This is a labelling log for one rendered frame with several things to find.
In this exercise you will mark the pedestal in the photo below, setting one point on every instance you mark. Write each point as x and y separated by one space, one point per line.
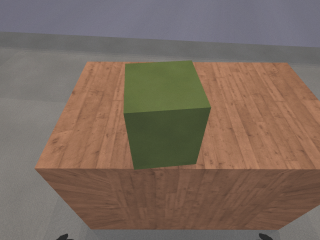
258 167

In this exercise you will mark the carton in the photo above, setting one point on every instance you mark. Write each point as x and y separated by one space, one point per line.
166 111

